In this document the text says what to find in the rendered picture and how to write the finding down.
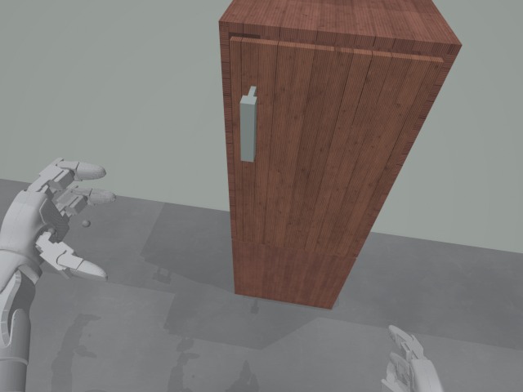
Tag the left robot hand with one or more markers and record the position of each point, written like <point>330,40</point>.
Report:
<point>32,213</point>

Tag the cupboard door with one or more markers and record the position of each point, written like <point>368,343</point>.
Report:
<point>332,123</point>

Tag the right robot hand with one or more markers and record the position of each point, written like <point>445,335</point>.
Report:
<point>419,375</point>

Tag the handle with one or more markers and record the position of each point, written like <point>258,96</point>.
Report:
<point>248,125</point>

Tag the left robot forearm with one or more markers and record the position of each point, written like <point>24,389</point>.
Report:
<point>18,275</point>

